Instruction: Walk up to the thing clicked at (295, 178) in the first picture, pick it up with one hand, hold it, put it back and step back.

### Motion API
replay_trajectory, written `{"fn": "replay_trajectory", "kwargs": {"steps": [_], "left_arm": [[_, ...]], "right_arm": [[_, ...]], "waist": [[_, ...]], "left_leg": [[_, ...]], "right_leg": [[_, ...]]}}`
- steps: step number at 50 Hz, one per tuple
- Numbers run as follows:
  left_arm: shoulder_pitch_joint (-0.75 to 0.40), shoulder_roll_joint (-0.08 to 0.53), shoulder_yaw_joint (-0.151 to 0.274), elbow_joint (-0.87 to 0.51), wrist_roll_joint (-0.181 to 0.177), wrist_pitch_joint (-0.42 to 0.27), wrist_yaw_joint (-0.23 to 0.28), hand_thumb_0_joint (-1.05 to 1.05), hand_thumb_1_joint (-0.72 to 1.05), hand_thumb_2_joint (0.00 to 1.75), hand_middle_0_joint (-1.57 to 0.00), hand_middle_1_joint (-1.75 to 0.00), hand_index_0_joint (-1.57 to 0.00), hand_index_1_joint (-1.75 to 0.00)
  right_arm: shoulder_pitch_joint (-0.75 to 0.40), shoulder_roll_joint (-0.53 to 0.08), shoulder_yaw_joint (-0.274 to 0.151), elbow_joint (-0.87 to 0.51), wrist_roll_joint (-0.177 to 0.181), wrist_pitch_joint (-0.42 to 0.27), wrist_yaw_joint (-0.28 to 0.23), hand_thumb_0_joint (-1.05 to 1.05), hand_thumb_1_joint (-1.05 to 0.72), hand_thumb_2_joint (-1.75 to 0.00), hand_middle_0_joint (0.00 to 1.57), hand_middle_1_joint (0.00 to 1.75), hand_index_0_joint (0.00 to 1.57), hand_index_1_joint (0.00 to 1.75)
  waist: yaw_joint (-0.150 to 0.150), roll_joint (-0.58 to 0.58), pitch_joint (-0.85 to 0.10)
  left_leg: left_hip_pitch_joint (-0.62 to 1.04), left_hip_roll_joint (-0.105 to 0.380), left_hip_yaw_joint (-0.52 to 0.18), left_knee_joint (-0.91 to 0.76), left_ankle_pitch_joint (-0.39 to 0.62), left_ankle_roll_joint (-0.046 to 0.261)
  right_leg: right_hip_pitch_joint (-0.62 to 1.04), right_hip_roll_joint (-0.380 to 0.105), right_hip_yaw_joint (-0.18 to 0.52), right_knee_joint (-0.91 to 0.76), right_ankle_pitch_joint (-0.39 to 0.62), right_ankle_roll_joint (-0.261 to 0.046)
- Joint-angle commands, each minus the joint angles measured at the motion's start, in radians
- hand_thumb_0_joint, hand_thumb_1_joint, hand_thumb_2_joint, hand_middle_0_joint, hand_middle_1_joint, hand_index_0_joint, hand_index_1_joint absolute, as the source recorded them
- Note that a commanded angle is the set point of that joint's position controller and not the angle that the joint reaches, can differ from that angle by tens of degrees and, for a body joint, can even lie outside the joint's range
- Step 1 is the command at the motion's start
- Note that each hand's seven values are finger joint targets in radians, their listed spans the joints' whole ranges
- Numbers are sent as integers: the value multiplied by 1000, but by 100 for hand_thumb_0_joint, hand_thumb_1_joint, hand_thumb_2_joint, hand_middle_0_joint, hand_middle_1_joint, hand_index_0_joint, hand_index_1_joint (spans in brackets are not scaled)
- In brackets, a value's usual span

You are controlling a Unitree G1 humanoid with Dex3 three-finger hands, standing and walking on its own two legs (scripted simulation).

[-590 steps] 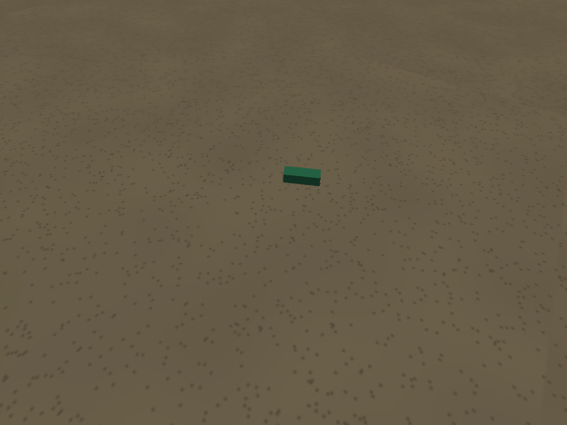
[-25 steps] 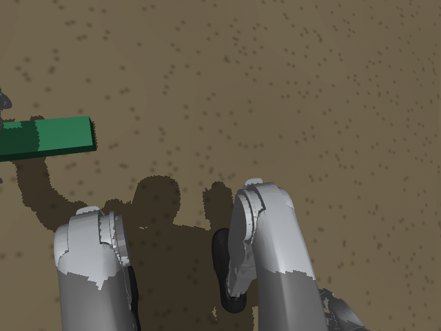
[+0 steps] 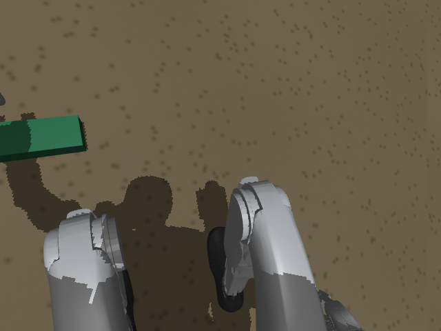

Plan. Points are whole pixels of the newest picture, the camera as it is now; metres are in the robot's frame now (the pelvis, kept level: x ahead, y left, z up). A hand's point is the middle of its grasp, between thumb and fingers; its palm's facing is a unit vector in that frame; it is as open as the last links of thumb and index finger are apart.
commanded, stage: rise first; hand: left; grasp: from above
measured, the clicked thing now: (32, 139) +0.49 +0.28 -0.30
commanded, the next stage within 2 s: approach in 1.02 s
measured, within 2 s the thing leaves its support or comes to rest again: neither
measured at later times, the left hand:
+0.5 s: hand out of the picture +0.45 +0.32 -0.17, palm faces -0.44 -0.07 -0.89, open 14.3 cm
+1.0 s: hand out of the picture +0.45 +0.32 -0.17, palm faces -0.45 -0.06 -0.89, open 14.2 cm
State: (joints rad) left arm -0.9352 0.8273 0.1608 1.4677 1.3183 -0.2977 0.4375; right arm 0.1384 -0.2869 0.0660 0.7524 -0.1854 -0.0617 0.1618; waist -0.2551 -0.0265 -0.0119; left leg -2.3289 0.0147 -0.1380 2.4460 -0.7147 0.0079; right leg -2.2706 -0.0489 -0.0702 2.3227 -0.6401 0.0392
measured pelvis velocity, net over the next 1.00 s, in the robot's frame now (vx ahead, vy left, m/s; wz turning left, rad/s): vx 0.00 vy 0.00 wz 0.00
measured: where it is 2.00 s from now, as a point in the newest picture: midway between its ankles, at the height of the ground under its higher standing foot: (177, 302)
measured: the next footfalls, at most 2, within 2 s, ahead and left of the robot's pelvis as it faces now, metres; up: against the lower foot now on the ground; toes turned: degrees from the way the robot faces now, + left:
none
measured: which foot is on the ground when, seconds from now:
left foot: down 0.00-1.00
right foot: down 0.00-1.00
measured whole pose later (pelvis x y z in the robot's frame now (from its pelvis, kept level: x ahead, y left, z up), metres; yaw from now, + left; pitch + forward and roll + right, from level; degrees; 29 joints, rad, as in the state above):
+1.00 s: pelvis +0.00 +0.00 +0.00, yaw +0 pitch +34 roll -9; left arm -0.94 0.82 0.14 1.45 1.30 -0.28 0.40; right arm 0.16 -0.29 0.07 0.74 -0.16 -0.07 0.17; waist -0.26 -0.01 -0.02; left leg -2.32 0.01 -0.14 2.43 -0.70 0.01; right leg -2.26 -0.05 -0.07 2.30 -0.63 0.04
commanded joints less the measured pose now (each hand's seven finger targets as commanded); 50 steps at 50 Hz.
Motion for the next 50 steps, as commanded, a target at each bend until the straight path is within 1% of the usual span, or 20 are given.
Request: {"fn": "replay_trajectory", "kwargs": {"steps": [1, 3, 6, 9, 12, 15, 16, 21, 23, 24, 26, 30, 32, 35, 38, 40, 45, 46, 48, 50], "left_arm": [[-286, 278, 25, -120, -9, 11, 32, 0, -60, 106, -7, -101, -5, -103], [-277, 306, 44, -133, -16, 15, 35, 0, -59, 106, -7, -100, -5, -102], [-294, 274, 20, -141, -17, 16, 21, 0, -59, 106, -7, -101, -5, -102], [-272, 275, 23, -151, -35, 14, 14, 0, -60, 106, -7, -100, -5, -102], [-275, 274, 19, -167, -30, 14, 4, 0, -59, 106, -6, -101, -5, -103], [-275, 297, 29, -166, -32, 10, 0, 0, -60, 106, -7, -102, -5, -103], [-260, 276, 22, -152, -32, 11, -1, 0, -60, 106, -6, -102, -5, -104], [-297, 289, 21, -159, -24, 12, 1, 0, -60, 106, -6, -101, -5, -102], [-292, 259, 4, -150, -29, 15, -3, 0, -60, 106, -7, -101, -5, -103], [-296, 277, 18, -155, -26, 14, 2, 0, -59, 106, -7, -101, -5, -102], [-311, 249, -6, -132, -25, 12, -1, 0, -59, 106, -7, -101, -5, -102], [-292, 261, -7, -120, -16, 11, -5, 0, -59, 106, -7, -101, -5, -103], [-336, 263, -13, -139, -12, 9, -9, 0, -58, 105, -7, -101, -6, -103], [-303, 281, 8, -132, -20, 8, 0, 0, -58, 104, -7, -102, -6, -103], [-318, 264, -8, -141, -15, 14, -2, 0, -59, 105, -7, -102, -5, -103], [-293, 292, 24, -152, -23, 15, 7, 0, -59, 105, -7, -101, -5, -102], [-292, 266, 7, -153, -31, 22, -3, 0, -60, 106, -7, -100, -5, -102], [-291, 273, 7, -174, -28, 21, -4, 0, -59, 105, -7, -101, -5, -103], [-294, 275, 9, -163, -31, 24, -7, 0, -59, 105, -7, -101, -5, -102], [-308, 247, -8, -157, -34, 23, -11, 0, -58, 104, -7, -100, -6, -102]], "right_arm": [[218, -268, -84, 0, 8, 2, -10, 0, -91, -90, 20, 30, 20, 30], [212, -273, -84, -5, 11, 3, -12, 0, -91, -90, 20, 30, 20, 30], [221, -270, -85, -5, 10, 0, -7, 0, -91, -90, 20, 30, 20, 30], [223, -267, -86, -9, 17, -2, -8, 0, -91, -90, 20, 30, 20, 30], [235, -270, -86, -4, 10, -1, -6, 0, -91, -90, 20, 30, 20, 30], [235, -267, -85, -7, 18, 2, -6, 0, -91, -90, 20, 30, 20, 30], [235, -267, -84, -7, 17, 2, -5, 0, -91, -90, 20, 30, 20, 30], [232, -269, -85, -8, 22, 4, -7, 0, -91, -90, 20, 30, 20, 30], [228, -265, -83, -6, 26, 2, -9, 0, -91, -90, 20, 30, 20, 30], [227, -269, -81, -6, 25, 3, -10, 0, -91, -90, 20, 30, 20, 30], [225, -270, -80, -9, 23, 2, -10, 0, -91, -90, 20, 30, 20, 30], [219, -267, -77, -13, 25, 0, -10, 0, -91, -90, 20, 30, 20, 30], [237, -268, -75, -8, 25, -3, -7, 0, -91, -90, 20, 30, 20, 30], [229, -268, -74, -16, 27, -4, -10, 0, -91, -90, 20, 30, 20, 30], [233, -268, -78, -12, 26, -8, -7, 0, -91, -90, 20, 30, 20, 30], [230, -269, -76, -18, 27, -5, -7, 0, -91, -90, 20, 30, 20, 30], [236, -265, -83, -16, 32, -4, -7, 0, -90, -90, 20, 30, 20, 30], [228, -260, -81, -19, 30, -3, -8, 0, -90, -90, 20, 30, 20, 30], [238, -264, -83, -14, 33, -6, -7, 0, -90, -90, 20, 30, 20, 30], [244, -264, -80, -9, 30, -7, -7, 0, -90, -90, 20, 30, 20, 30]], "waist": [[-9, 366, -670], [6, 362, -672], [-17, 361, -653], [-4, 332, -676], [-14, 344, -690], [-3, 324, -686], [-2, 334, -677], [-10, 329, -666], [-7, 333, -656], [-3, 349, -670], [-20, 340, -645], [-10, 350, -653], [-30, 332, -634], [-9, 332, -656], [-20, 359, -665], [-3, 358, -682], [-11, 336, -677], [0, 340, -703], [-4, 328, -676], [-25, 329, -673]], "left_leg": [[548, -29, 78, -280, 215, 19], [548, -29, 73, -288, 203, 19], [535, -29, 80, -280, 197, 21], [516, -32, 88, -271, 201, 24], [539, -30, 85, -271, 236, 22], [518, -32, 93, -262, 223, 25], [523, -32, 91, -272, 226, 22], [515, -32, 88, -275, 200, 23], [519, -31, 87, -277, 196, 22], [534, -32, 81, -287, 204, 20], [520, -31, 74, -293, 174, 20], [520, -34, 80, -290, 173, 20], [512, -33, 85, -281, 180, 24], [518, -36, 89, -285, 184, 22], [546, -32, 84, -286, 194, 18], [529, -35, 89, -288, 209, 20], [516, -36, 94, -290, 189, 22], [513, -36, 99, -289, 194, 23], [510, -36, 97, -288, 200, 23], [524, -34, 92, -281, 216, 24]], "right_leg": [[294, 51, -93, -195, 185, -59], [288, 46, -93, -190, 177, -59], [291, 47, -91, -197, 176, -57], [324, 49, -84, -207, 181, -61], [335, 48, -88, -204, 209, -57], [351, 51, -80, -213, 204, -63], [341, 49, -83, -211, 201, -63], [319, 51, -84, -212, 182, -65], [308, 50, -85, -214, 177, -64], [306, 49, -88, -210, 180, -61], [287, 48, -94, -211, 158, -61], [295, 50, -91, -211, 155, -63], [300, 49, -90, -218, 164, -62], [317, 49, -87, -219, 161, -62], [299, 51, -91, -210, 176, -64], [328, 48, -88, -212, 187, -61], [330, 49, -84, -226, 172, -65], [351, 52, -81, -229, 176, -66], [334, 48, -78, -225, 181, -65], [331, 49, -84, -222, 197, -61]]}}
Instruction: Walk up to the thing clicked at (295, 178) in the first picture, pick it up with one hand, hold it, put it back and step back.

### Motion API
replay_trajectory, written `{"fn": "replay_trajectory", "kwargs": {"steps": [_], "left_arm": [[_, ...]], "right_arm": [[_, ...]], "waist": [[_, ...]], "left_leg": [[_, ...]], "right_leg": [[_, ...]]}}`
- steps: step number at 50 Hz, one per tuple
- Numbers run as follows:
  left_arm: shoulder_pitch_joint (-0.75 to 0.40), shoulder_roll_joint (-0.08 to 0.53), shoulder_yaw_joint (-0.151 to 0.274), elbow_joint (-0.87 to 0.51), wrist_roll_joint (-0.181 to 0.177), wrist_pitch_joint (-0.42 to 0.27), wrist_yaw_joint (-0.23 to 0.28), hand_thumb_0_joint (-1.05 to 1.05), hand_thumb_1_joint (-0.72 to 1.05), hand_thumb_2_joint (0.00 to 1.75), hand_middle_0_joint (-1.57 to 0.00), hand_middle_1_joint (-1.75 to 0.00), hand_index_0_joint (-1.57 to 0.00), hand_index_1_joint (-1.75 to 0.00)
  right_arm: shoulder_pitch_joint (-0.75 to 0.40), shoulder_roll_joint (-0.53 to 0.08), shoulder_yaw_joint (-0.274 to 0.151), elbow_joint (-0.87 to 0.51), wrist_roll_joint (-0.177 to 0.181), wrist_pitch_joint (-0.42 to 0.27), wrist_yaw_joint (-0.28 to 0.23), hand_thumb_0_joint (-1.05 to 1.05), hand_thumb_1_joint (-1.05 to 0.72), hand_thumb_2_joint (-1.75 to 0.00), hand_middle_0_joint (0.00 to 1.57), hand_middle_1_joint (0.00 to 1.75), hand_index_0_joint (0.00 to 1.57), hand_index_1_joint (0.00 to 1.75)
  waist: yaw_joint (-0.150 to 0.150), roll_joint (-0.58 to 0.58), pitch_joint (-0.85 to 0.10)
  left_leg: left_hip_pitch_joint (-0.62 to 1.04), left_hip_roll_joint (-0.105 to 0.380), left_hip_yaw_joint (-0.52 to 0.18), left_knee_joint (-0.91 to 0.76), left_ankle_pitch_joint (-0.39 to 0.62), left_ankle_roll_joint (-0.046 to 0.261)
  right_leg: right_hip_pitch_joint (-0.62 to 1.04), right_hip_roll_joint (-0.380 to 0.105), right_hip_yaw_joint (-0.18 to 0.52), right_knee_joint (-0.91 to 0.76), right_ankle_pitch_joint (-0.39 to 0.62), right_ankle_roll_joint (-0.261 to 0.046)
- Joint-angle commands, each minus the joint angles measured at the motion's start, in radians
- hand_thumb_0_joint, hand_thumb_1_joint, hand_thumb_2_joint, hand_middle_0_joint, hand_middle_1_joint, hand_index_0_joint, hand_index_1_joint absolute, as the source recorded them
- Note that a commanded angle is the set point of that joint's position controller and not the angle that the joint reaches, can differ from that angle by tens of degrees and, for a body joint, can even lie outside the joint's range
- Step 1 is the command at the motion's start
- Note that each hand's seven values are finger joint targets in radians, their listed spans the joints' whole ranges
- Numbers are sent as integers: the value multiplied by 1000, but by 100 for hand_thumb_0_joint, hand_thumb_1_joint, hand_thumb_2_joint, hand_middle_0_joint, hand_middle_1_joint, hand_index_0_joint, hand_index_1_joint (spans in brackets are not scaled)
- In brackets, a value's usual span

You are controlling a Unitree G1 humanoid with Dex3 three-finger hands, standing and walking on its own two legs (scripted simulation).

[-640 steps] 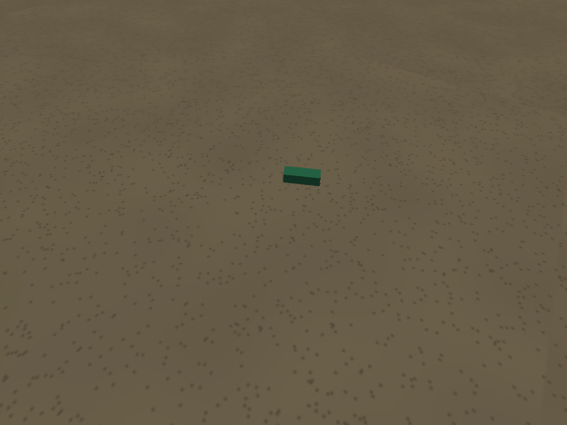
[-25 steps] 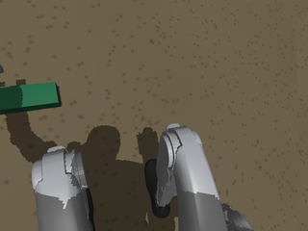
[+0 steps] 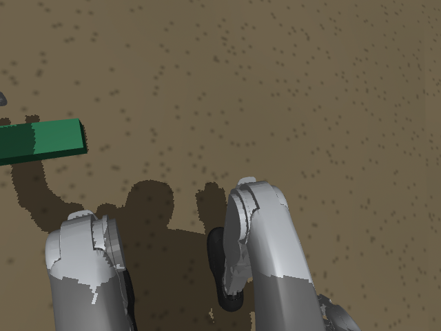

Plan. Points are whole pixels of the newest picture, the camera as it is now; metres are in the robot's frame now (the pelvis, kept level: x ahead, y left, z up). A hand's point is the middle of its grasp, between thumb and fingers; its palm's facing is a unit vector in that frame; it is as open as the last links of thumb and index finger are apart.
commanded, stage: rise first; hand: left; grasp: from above
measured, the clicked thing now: (34, 142) +0.49 +0.28 -0.30
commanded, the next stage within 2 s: approach in 0.02 s
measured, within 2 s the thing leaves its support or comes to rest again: neither
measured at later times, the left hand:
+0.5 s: hand (27, 120) +0.50 +0.25 -0.17, palm faces -0.40 -0.04 -0.91, open 14.1 cm
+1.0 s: hand out of the picture +0.47 +0.30 -0.18, palm faces -0.45 -0.06 -0.89, open 14.1 cm
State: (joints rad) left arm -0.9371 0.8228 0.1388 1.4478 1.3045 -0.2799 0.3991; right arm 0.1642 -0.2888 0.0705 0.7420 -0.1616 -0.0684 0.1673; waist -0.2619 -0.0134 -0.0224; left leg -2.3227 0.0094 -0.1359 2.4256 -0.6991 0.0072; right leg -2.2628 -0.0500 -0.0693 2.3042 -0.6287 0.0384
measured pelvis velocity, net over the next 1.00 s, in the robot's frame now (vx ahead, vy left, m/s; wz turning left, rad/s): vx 0.00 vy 0.00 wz -0.01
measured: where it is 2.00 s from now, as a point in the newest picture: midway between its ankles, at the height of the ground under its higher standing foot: (177, 302)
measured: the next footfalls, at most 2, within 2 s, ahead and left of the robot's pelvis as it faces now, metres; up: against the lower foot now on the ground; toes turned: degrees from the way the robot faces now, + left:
none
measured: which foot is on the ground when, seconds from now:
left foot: down 0.00-1.00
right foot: down 0.00-1.00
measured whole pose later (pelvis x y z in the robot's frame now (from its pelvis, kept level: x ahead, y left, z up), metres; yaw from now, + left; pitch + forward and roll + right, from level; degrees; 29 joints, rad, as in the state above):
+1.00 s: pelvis +0.00 +0.00 -0.01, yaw -1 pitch +33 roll -9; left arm -1.00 0.83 0.06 1.40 1.25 -0.28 0.33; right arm 0.18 -0.32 0.07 0.73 -0.17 -0.09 0.17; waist -0.25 -0.03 0.03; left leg -2.35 0.00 -0.15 2.46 -0.70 -0.01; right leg -2.28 -0.05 -0.08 2.33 -0.63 0.03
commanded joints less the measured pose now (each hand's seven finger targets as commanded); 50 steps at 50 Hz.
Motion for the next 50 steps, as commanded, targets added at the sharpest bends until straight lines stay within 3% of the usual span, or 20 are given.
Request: {"fn": "replay_trajectory", "kwargs": {"steps": [1, 8, 14, 16, 18, 23, 25, 27, 31, 32, 33, 36, 38, 41, 42, 43, 44, 46, 49, 50], "left_arm": [[-322, 271, 26, -158, -19, -1, 30, 0, -58, 105, -7, -101, -6, -103], [-313, 266, 17, -137, -10, -7, 30, 0, -58, 105, -6, -103, -5, -104], [-458, 139, -70, -125, -12, -4, 41, 0, -58, 105, -6, -104, -6, -105], [-488, 100, -102, -81, -7, 3, 49, 0, -58, 106, -7, -104, -6, -105], [-504, 114, -102, -69, 11, 15, 71, 0, -59, 108, -7, -104, -5, -105], [-538, 196, -44, 3, 44, 77, 119, 0, -58, 107, -7, -104, -6, -106], [-505, 184, -39, 59, 43, 113, 128, 0, -58, 105, -6, -103, -5, -104], [-451, 237, -7, 71, 32, 138, 132, 0, -60, 108, -7, -103, -5, -104], [-379, 272, 12, 54, -2, 171, 98, 0, -59, 105, -6, -101, -5, -103], [-355, 307, 48, 28, -14, 172, 91, 0, -58, 105, -6, -102, -5, -103], [-328, 289, 27, 44, -24, 174, 73, 0, -58, 104, -6, -102, -5, -103], [-272, 374, 101, -6, -54, 149, 31, 0, -57, 102, -6, -103, -5, -104], [-306, 376, 106, -85, -61, 113, -1, 0, -57, 101, -6, -104, -6, -104], [-374, 310, 54, -187, -81, 43, -35, 0, -57, 101, -5, -105, -5, -105], [-380, 244, -1, -196, -86, 26, -45, 0, -57, 101, -6, -104, -6, -104], [-406, 276, 26, -244, -86, 3, -43, 0, -57, 101, -6, -104, -6, -104], [-414, 262, -1, -260, -76, -10, -48, 0, -59, 103, -6, -104, -5, -105], [-428, 166, -65, -239, -69, -24, -47, 0, -58, 107, -7, -105, -6, -106], [-492, 135, -104, -229, -48, -21, -17, 0, -56, 112, -8, -108, -7, -109], [-487, 167, -83, -237, -33, -13, 1, 0, -55, 108, -8, -105, -7, -106]], "right_arm": [[218, -265, -87, 3, 8, 1, -14, 0, -90, -90, 20, 30, 20, 30], [211, -263, -85, -2, 7, -4, -12, 0, -90, -90, 20, 30, 20, 30], [241, -263, -80, 18, 3, -16, -12, 0, -90, -90, 20, 30, 20, 30], [242, -266, -74, 20, -3, -23, -12, 0, -90, -90, 20, 30, 20, 30], [244, -272, -69, 18, -4, -27, -17, 0, -90, -90, 20, 30, 20, 30], [248, -281, -50, -2, -16, -39, -6, 0, -90, -90, 20, 30, 20, 30], [250, -278, -36, -15, -22, -44, 4, 0, -90, -89, 20, 30, 20, 30], [241, -284, -33, -32, -13, -44, 9, 0, -90, -90, 20, 30, 20, 30], [228, -288, -28, -53, 4, -47, 15, 0, -90, -89, 20, 30, 20, 30], [220, -290, -33, -70, 5, -48, 14, 0, -90, -89, 20, 30, 20, 30], [220, -283, -26, -65, 8, -47, 16, 0, -90, -89, 20, 30, 20, 30], [227, -305, -41, -71, 10, -44, 14, 0, -90, -90, 20, 30, 20, 30], [237, -308, -50, -73, 5, -39, 10, 0, -90, -89, 20, 30, 20, 30], [241, -298, -60, -68, -4, -36, 3, 0, -90, -90, 20, 30, 20, 30], [265, -288, -64, -34, -5, -31, 1, 0, -90, -90, 20, 30, 20, 30], [271, -299, -77, -38, -10, -30, -2, 0, -90, -90, 20, 30, 20, 30], [283, -295, -82, -30, -8, -28, -3, 0, -91, -90, 20, 30, 20, 30], [290, -287, -89, -3, -7, -19, -2, 0, -91, -90, 20, 30, 20, 30], [274, -283, -91, 7, -2, -11, -7, 0, -90, -90, 20, 30, 20, 30], [271, -292, -92, 9, -2, -8, -10, 0, -90, -90, 20, 30, 20, 30]], "waist": [[-11, 316, -680], [-2, 333, -658], [-91, 322, -621], [-108, 337, -602], [-95, 362, -641], [-90, 393, -644], [-102, 367, -623], [-61, 372, -657], [-48, 312, -664], [-40, 294, -671], [-42, 288, -653], [-31, 238, -635], [-46, 243, -636], [-63, 279, -681], [-77, 304, -674], [-90, 297, -694], [-83, 317, -701], [-98, 337, -675], [-89, 389, -678], [-75, 413, -703]], "left_leg": [[519, -29, 86, -264, 196, 23], [519, -30, 84, -281, 154, 20], [515, -24, 76, -256, 156, 22], [524, -22, 70, -263, 136, 18], [547, -24, 68, -269, 143, 14], [530, -26, 83, -265, 180, 13], [505, -27, 95, -252, 190, 17], [487, -30, 102, -253, 190, 22], [405, -31, 118, -230, 203, 38], [397, -31, 116, -226, 203, 40], [377, -32, 120, -224, 198, 42], [329, -32, 118, -207, 178, 47], [333, -31, 116, -192, 173, 43], [390, -26, 101, -182, 164, 29], [402, -23, 96, -184, 154, 24], [421, -19, 90, -177, 165, 21], [442, -19, 92, -179, 169, 17], [471, -18, 80, -203, 158, 9], [556, -15, 65, -237, 156, 1], [587, -16, 59, -247, 194, -3]], "right_leg": [[326, 51, -86, -204, 183, -63], [304, 50, -90, -206, 139, -65], [260, 53, -99, -207, 158, -63], [239, 54, -105, -206, 142, -64], [249, 56, -108, -201, 150, -66], [262, 56, -106, -185, 186, -70], [284, 58, -102, -185, 200, -70], [319, 59, -93, -186, 197, -74], [393, 60, -75, -186, 212, -64], [413, 59, -73, -189, 214, -60], [431, 61, -69, -190, 211, -57], [463, 56, -64, -196, 185, -56], [465, 55, -63, -206, 173, -58], [443, 58, -72, -221, 155, -65], [425, 59, -77, -225, 145, -65], [423, 60, -84, -221, 159, -64], [420, 60, -79, -218, 162, -65], [361, 60, -100, -218, 144, -71], [292, 61, -114, -201, 151, -74], [289, 58, -119, -189, 183, -74]]}}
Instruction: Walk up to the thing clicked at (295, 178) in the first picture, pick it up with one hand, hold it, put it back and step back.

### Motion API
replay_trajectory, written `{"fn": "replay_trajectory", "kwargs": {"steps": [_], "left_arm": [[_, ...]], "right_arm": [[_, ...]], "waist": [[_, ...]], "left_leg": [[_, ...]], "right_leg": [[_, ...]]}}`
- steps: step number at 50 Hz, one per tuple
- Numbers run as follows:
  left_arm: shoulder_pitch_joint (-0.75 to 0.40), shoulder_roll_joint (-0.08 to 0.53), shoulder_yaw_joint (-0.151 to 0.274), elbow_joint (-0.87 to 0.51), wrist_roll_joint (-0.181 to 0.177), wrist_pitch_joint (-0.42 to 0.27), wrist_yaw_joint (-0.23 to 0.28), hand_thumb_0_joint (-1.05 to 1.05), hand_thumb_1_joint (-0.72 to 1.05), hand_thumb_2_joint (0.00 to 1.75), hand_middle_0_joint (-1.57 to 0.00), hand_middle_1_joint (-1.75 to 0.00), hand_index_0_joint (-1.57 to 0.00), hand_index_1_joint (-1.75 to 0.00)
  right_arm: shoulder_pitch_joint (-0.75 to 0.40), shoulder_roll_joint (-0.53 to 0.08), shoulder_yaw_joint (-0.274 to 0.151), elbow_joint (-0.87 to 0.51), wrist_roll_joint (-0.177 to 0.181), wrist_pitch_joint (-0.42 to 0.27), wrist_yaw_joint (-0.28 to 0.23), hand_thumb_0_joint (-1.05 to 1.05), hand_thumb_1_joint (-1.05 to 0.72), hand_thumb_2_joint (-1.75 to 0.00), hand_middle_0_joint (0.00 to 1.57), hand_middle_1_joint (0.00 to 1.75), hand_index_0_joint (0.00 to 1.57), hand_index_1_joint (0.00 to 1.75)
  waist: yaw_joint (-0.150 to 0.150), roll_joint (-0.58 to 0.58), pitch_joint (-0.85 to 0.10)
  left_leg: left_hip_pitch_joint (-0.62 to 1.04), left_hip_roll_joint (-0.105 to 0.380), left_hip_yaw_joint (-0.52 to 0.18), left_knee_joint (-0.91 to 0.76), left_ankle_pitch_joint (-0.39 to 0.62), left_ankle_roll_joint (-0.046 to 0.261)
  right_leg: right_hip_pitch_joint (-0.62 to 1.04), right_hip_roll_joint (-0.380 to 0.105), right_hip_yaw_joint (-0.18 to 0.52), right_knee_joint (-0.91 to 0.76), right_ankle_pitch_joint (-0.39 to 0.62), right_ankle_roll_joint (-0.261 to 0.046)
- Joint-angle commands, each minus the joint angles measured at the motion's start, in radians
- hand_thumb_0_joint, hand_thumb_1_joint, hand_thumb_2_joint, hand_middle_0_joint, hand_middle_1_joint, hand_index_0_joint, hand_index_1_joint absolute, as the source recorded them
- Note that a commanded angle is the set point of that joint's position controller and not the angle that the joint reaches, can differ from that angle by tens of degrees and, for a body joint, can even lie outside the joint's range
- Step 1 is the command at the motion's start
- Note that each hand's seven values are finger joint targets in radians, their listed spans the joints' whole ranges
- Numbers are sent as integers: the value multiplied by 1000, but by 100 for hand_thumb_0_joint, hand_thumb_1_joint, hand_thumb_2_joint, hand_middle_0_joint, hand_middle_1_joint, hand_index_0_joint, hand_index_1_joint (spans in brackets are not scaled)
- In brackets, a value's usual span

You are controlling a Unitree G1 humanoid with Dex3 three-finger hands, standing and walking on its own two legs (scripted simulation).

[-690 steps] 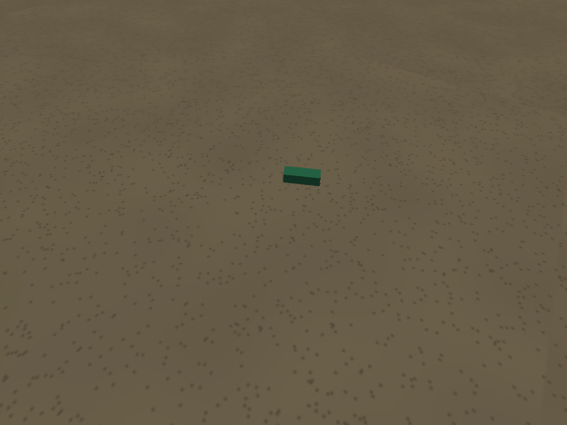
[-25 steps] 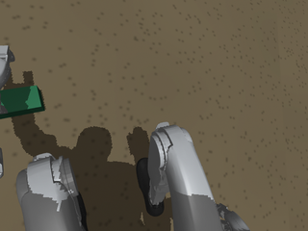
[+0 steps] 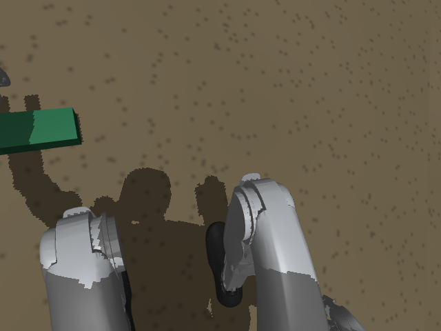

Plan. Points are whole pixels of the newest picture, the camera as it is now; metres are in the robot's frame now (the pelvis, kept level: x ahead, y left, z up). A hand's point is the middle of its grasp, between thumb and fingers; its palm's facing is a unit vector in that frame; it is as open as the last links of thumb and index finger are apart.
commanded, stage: rest palm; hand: left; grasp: from above
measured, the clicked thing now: (25, 132) +0.49 +0.29 -0.29
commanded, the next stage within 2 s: close in 1.06 s
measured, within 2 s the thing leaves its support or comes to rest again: neither
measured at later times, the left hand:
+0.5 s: hand (11, 129) +0.48 +0.29 -0.23, palm faces -0.47 -0.09 -0.88, open 14.3 cm
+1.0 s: hand (19, 133) +0.48 +0.28 -0.25, palm faces -0.45 -0.11 -0.89, open 14.2 cm
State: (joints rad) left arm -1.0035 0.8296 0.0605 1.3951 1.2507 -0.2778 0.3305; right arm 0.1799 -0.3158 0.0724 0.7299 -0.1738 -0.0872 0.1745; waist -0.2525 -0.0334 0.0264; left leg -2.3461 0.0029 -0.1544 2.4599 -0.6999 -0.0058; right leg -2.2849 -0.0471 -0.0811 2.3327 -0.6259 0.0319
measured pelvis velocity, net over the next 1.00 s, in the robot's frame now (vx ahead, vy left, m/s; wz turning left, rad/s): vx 0.00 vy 0.00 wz -0.07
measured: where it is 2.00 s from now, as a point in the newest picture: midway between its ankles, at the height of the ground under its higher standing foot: (175, 298)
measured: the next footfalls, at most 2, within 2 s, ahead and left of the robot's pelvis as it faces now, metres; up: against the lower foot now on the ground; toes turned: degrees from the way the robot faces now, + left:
none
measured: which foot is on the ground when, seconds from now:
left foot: down 0.00-1.00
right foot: down 0.00-1.00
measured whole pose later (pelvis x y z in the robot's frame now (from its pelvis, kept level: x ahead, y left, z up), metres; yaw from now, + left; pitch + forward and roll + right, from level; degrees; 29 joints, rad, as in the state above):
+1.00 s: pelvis +0.00 +0.00 -0.02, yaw -4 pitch +28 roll -13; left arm -1.07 1.00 0.17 1.74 1.35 -0.25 0.59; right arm 0.13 -0.35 0.23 0.67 -0.28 -0.22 0.26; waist -0.40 -0.11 0.14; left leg -2.35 0.02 -0.23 2.56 -0.74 0.00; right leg -2.27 -0.01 -0.13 2.38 -0.62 0.05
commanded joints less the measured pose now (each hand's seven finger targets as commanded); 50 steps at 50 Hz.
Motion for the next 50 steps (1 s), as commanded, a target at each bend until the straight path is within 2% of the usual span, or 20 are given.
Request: {"fn": "replay_trajectory", "kwargs": {"steps": [1, 2, 3, 4, 6, 8, 9, 10, 11, 14, 16, 20, 27, 28, 32, 34, 35, 37, 39, 50], "left_arm": [[-375, 161, 1, -126, 37, 1, 88, 0, -59, 107, -7, -98, -4, -101], [-360, 117, -20, -43, 50, 18, 101, 0, -59, 106, -7, -97, -4, -100], [-363, 122, -11, -32, 61, 28, 115, 0, -59, 106, -7, -97, -4, -100], [-352, 117, -13, 47, 71, 42, 125, 0, -58, 107, -7, -98, -4, -100], [-361, 165, 11, 76, 83, 56, 143, 0, -59, 106, -7, -97, -4, -100], [-362, 181, 15, 124, 103, 67, 153, 0, -58, 105, -7, -98, -4, -100], [-382, 220, 53, 124, 104, 68, 162, 0, -57, 105, -7, -98, -5, -101], [-384, 225, 51, 115, 109, 67, 164, 0, -57, 105, -7, -99, -5, -101], [-359, 268, 99, 154, 107, 69, 177, 0, -56, 103, -7, -99, -5, -101], [-359, 299, 127, 174, 115, 59, 196, 0, -56, 103, -6, -100, -5, -101], [-384, 326, 125, 140, 108, 45, 208, 0, -57, 103, -6, -99, -4, -100], [-381, 348, 126, 148, 97, 28, 216, 0, -56, 102, -6, -99, -4, -100], [-325, 405, 138, 137, 87, 3, 233, 0, -57, 104, -6, -96, -3, -99], [-314, 385, 122, 148, 86, 1, 236, 0, -57, 104, -6, -97, -4, -99], [-290, 421, 147, 160, 84, 2, 259, 0, -56, 104, -6, -96, -4, -98], [-278, 420, 138, 168, 99, 13, 263, 0, -57, 104, -6, -95, -4, -97], [-295, 412, 135, 177, 96, 16, 270, 0, -56, 106, -7, -96, -4, -98], [-274, 419, 150, 197, 86, 18, 285, 0, -57, 106, -7, -96, -4, -98], [-287, 411, 134, 211, 103, 25, 290, 0, -56, 106, -7, -96, -4, -99], [-329, 380, 100, 227, 87, 24, 297, 0, -54, 106, -7, -100, -5, -102]], "right_arm": [[254, -265, -90, 18, 13, 13, -17, 0, -90, -90, 20, 30, 20, 30], [245, -256, -81, 23, 8, 11, -9, 0, -90, -90, 20, 30, 20, 30], [242, -258, -78, 24, 10, 13, -9, 0, -89, -90, 20, 30, 20, 30], [237, -257, -70, 24, 8, 12, -6, 0, -89, -90, 20, 30, 20, 30], [220, -268, -57, 9, 12, 11, -5, 0, -89, -90, 20, 30, 20, 30], [205, -269, -41, -6, 6, 3, 3, 0, -89, -90, 20, 30, 20, 30], [205, -278, -39, -19, 1, -2, 5, 0, -89, -90, 20, 30, 20, 30], [197, -278, -30, -39, -2, -10, 8, 0, -89, -90, 20, 30, 20, 30], [208, -286, -29, -30, -9, -12, 9, 0, -89, -90, 20, 30, 20, 30], [212, -286, -17, -47, -22, -24, 18, 0, -89, -90, 20, 30, 20, 30], [198, -294, -11, -55, -30, -34, 16, 0, -89, -90, 20, 30, 20, 30], [219, -302, 4, -50, -42, -53, 20, 0, -89, -90, 20, 30, 20, 30], [231, -323, 28, -28, -69, -66, 23, 0, -89, -90, 20, 30, 20, 30], [224, -329, 32, -35, -74, -69, 27, 0, -89, -90, 20, 30, 20, 30], [232, -332, 42, -24, -80, -75, 37, 0, -89, -90, 20, 30, 20, 30], [225, -330, 51, -24, -89, -82, 45, 0, -89, -90, 20, 30, 20, 30], [227, -337, 54, -31, -90, -84, 48, 0, -89, -90, 20, 30, 20, 30], [211, -343, 49, -25, -87, -91, 50, 0, -89, -90, 20, 30, 20, 30], [207, -340, 58, -31, -93, -95, 58, 0, -89, -90, 20, 30, 20, 30], [175, -357, 69, -33, -98, -129, 80, 0, -89, -90, 20, 30, 20, 30]], "waist": [[-72, 444, -741], [-88, 422, -686], [-83, 419, -670], [-100, 383, -625], [-91, 407, -607], [-111, 381, -563], [-121, 358, -561], [-119, 366, -575], [-120, 358, -591], [-143, 349, -574], [-142, 369, -626], [-162, 379, -601], [-143, 420, -626], [-149, 428, -609], [-143, 423, -600], [-147, 405, -593], [-165, 410, -570], [-146, 431, -550], [-169, 429, -541], [-202, 414, -501]], "left_leg": [[619, -12, 79, -287, 224, 7], [593, -12, 80, -285, 225, 8], [590, -13, 76, -302, 237, 9], [567, -12, 72, -292, 226, 12], [548, -16, 69, -305, 239, 14], [527, -16, 70, -294, 218, 20], [513, -16, 75, -280, 208, 28], [515, -19, 84, -269, 225, 31], [513, -19, 82, -267, 227, 32], [484, -18, 89, -251, 184, 39], [491, -16, 91, -235, 168, 39], [476, -8, 87, -214, 149, 37], [487, 0, 73, -182, 197, 25], [486, 1, 70, -179, 217, 20], [472, 5, 63, -178, 223, 22], [487, 7, 67, -159, 247, 25], [481, 7, 62, -160, 244, 23], [479, 8, 53, -175, 232, 16], [494, 13, 47, -174, 227, 14], [478, 14, 37, -166, 190, 22]], "right_leg": [[307, 54, -110, -206, 203, -68], [285, 53, -112, -198, 210, -70], [272, 55, -116, -197, 217, -68], [248, 57, -119, -192, 210, -69], [251, 52, -116, -185, 221, -67], [242, 53, -113, -181, 204, -64], [258, 54, -110, -187, 198, -61], [281, 53, -104, -192, 210, -58], [304, 52, -108, -188, 210, -55], [316, 59, -107, -192, 178, -51], [337, 61, -104, -193, 172, -51], [342, 66, -111, -180, 161, -48], [385, 77, -130, -163, 205, -53], [383, 77, -136, -155, 220, -55], [413, 84, -140, -152, 237, -51], [416, 87, -139, -149, 264, -46], [394, 87, -146, -143, 261, -48], [378, 88, -155, -144, 239, -55], [364, 89, -160, -132, 236, -52], [377, 89, -168, -147, 223, -40]]}}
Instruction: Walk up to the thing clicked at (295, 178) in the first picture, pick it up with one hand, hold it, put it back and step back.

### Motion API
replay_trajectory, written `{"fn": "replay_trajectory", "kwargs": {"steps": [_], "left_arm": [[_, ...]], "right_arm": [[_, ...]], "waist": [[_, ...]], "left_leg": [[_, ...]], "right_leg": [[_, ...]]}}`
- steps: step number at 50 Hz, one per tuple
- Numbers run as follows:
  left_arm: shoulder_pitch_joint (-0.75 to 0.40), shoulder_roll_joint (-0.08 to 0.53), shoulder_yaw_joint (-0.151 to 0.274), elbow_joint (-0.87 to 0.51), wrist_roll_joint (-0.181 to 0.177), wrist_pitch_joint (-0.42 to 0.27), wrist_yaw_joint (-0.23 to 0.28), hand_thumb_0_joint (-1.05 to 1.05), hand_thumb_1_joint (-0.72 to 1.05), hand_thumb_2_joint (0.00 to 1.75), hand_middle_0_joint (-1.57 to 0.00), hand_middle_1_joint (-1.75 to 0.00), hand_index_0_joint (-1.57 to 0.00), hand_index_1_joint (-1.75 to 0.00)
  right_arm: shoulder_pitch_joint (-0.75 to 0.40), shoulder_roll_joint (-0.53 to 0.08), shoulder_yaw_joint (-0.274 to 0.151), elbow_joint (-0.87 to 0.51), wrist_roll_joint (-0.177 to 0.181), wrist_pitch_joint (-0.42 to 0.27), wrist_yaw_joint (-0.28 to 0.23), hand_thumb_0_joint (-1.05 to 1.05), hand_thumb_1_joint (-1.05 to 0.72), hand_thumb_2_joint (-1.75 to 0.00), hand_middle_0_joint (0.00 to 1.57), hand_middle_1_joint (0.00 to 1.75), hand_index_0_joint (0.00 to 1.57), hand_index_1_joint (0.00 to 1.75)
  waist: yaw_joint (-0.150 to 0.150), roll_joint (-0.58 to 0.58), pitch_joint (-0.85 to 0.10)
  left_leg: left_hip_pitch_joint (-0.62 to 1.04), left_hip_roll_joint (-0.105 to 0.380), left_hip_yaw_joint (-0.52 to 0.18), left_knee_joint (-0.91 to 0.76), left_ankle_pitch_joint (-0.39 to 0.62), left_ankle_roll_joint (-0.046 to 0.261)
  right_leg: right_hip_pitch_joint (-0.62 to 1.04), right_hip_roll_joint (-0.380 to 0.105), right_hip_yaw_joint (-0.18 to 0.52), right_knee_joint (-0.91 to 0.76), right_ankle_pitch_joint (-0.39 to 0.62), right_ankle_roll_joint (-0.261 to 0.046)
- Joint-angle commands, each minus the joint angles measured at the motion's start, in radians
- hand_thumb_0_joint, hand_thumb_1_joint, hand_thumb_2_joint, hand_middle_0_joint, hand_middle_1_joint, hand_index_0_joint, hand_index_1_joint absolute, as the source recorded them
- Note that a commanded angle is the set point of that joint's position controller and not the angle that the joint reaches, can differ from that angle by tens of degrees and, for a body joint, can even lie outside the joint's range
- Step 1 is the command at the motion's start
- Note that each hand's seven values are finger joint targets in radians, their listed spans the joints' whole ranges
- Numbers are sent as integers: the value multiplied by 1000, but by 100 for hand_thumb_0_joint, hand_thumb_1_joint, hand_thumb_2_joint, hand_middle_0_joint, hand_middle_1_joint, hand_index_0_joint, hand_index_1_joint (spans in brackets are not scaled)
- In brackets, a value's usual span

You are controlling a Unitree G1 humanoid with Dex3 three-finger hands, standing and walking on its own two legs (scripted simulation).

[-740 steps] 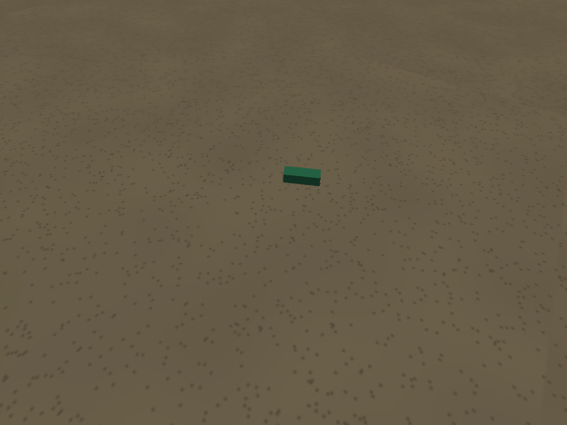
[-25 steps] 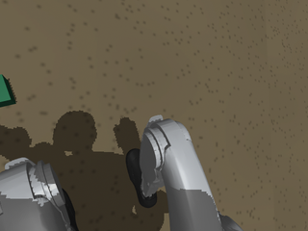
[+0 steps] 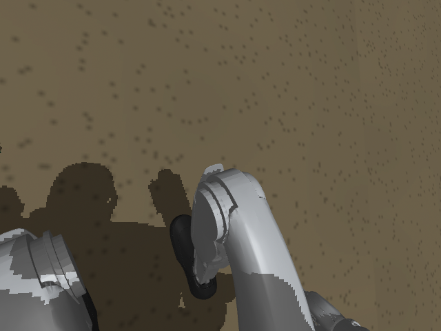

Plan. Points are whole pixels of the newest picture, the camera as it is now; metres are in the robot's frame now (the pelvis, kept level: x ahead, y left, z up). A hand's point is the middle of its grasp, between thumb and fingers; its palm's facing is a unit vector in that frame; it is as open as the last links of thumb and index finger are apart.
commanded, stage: rest palm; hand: left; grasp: from above
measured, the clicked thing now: out of the picture +0.47 +0.32 -0.27
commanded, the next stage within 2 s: close in 0.06 s
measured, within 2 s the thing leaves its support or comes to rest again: neither
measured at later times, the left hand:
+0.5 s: hand out of the picture +0.46 +0.30 -0.24, palm faces -0.43 -0.13 -0.89, open 13.5 cm
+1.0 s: hand out of the picture +0.45 +0.31 -0.24, palm faces -0.44 -0.13 -0.89, open 12.0 cm
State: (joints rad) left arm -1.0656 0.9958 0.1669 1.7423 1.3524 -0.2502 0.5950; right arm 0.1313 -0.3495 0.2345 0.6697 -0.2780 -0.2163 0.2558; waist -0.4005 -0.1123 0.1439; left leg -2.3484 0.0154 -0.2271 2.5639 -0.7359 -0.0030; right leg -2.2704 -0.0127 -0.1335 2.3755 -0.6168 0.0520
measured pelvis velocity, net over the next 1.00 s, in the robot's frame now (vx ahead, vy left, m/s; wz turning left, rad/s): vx -0.01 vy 0.00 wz -0.03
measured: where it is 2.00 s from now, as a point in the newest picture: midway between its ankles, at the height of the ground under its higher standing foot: (147, 303)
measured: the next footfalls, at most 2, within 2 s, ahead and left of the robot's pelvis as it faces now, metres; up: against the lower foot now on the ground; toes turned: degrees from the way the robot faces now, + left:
none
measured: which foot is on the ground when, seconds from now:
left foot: down 0.00-1.00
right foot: down 0.00-1.00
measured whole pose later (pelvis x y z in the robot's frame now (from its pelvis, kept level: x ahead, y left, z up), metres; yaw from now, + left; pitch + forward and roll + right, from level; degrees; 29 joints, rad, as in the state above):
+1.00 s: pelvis -0.01 +0.00 +0.00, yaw -2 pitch +27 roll -14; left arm -1.07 1.03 0.13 1.75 1.32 -0.25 0.62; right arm 0.12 -0.37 0.29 0.65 -0.28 -0.27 0.29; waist -0.41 -0.14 0.19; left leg -2.33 0.02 -0.26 2.56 -0.73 0.00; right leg -2.24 0.00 -0.16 2.34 -0.60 0.06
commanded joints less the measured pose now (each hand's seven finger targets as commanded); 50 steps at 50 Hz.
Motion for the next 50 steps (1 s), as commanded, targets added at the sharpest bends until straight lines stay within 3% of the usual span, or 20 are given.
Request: {"fn": "replay_trajectory", "kwargs": {"steps": [1, 4, 5, 8, 11, 12, 20, 26, 28, 35, 37, 41, 43, 49, 50], "left_arm": [[-263, 219, -6, -105, -13, -3, 35, 0, -54, 107, -8, -100, -5, -102], [-267, 229, -7, -122, -17, -11, 41, 0, -55, 105, -7, -99, -5, -101], [-257, 203, -29, -93, -12, -11, 40, 0, -55, 105, -7, -100, -5, -102], [-257, 204, -37, -100, -16, -11, 51, 0, -54, 107, -8, -101, -5, -103], [-266, 231, -24, -108, -12, -9, 69, 0, -47, 102, -10, -102, -10, -102], [-267, 218, -37, -82, -13, -6, 73, 0, -45, 100, -11, -101, -10, -102], [-262, 233, -28, -65, -16, 15, 96, 0, -41, 95, -14, -98, -14, -98], [-269, 248, -36, -52, -34, 26, 82, 0, -38, 90, -17, -94, -17, -94], [-267, 269, -23, -76, -25, 28, 79, 0, -34, 90, -19, -95, -19, -94], [-254, 230, -42, -92, -49, 20, 57, 0, -29, 88, -23, -92, -24, -92], [-240, 234, -42, -80, -49, 18, 53, 0, -27, 86, -25, -90, -26, -89], [-249, 245, -44, -96, -48, 7, 53, 0, -22, 86, -29, -90, -29, -90], [-255, 274, -26, -112, -48, 3, 61, 0, -20, 82, -29, -89, -30, -88], [-233, 225, -53, -73, -44, 8, 55, 0, -14, 84, -33, -89, -34, -88], [-241, 240, -46, -81, -48, 5, 56, 0, -12, 83, -35, -89, -36, -88]], "right_arm": [[218, -322, -85, 22, 7, -2, 1, 0, -90, -90, 20, 30, 20, 30], [216, -323, -83, 33, 9, -6, 2, 0, -90, -90, 20, 30, 20, 30], [210, -319, -78, 23, 5, -9, 4, 0, -90, -90, 20, 30, 20, 30], [198, -317, -65, 24, 5, -11, 11, 0, -90, -90, 20, 30, 20, 30], [197, -332, -68, 27, 5, -18, 13, 0, -89, -90, 20, 30, 20, 30], [178, -325, -61, 28, 6, -21, 12, 0, -89, -90, 20, 30, 20, 30], [184, -355, -59, 13, 1, -39, 22, 0, -89, -90, 20, 30, 20, 30], [175, -359, -51, 7, 7, -49, 21, 0, -89, -90, 20, 30, 20, 30], [184, -358, -52, 5, 9, -46, 21, 0, -89, -90, 20, 30, 20, 30], [191, -351, -48, 9, 10, -50, 27, 0, -89, -90, 20, 30, 20, 30], [187, -341, -32, 2, 10, -51, 32, 0, -89, -90, 20, 30, 20, 30], [189, -352, -42, 5, 10, -51, 28, 0, -89, -90, 20, 30, 20, 30], [196, -364, -49, 5, 13, -47, 20, 0, -89, -90, 20, 30, 20, 30], [183, -349, -39, -2, 12, -46, 23, 0, -89, -90, 20, 30, 20, 30], [192, -349, -39, 1, 11, -45, 21, 0, -89, -90, 20, 30, 20, 30]], "waist": [[-53, 486, -610], [-43, 519, -637], [-58, 513, -624], [-55, 503, -625], [-50, 530, -619], [-49, 508, -603], [-67, 507, -587], [-75, 511, -574], [-62, 537, -592], [-71, 537, -594], [-69, 510, -583], [-74, 514, -576], [-65, 509, -583], [-75, 488, -567], [-77, 490, -571]], "left_leg": [[468, 0, 109, -267, 220, 19], [508, 5, 96, -281, 248, 11], [504, 5, 99, -270, 234, 12], [499, 6, 97, -264, 248, 12], [502, 8, 96, -275, 254, 9], [480, 8, 92, -271, 225, 10], [478, 9, 88, -275, 229, 12], [473, 14, 80, -289, 200, 9], [495, 17, 75, -291, 218, 5], [502, 19, 75, -280, 256, 4], [497, 18, 71, -274, 265, 6], [487, 15, 84, -274, 229, 10], [471, 14, 86, -288, 212, 12], [482, 18, 74, -275, 240, 9], [471, 16, 81, -280, 227, 12]], "right_leg": [[358, 53, -117, -185, 209, -61], [362, 56, -124, -184, 223, -63], [354, 54, -122, -177, 218, -62], [369, 59, -125, -180, 234, -61], [373, 61, -126, -179, 236, -64], [360, 60, -125, -178, 213, -65], [372, 62, -128, -189, 223, -59], [384, 61, -126, -195, 205, -62], [382, 63, -129, -187, 215, -65], [392, 66, -136, -188, 245, -62], [390, 62, -138, -184, 251, -60], [403, 64, -132, -202, 227, -59], [416, 68, -130, -216, 215, -62], [389, 65, -137, -197, 237, -58], [410, 69, -135, -211, 227, -59]]}}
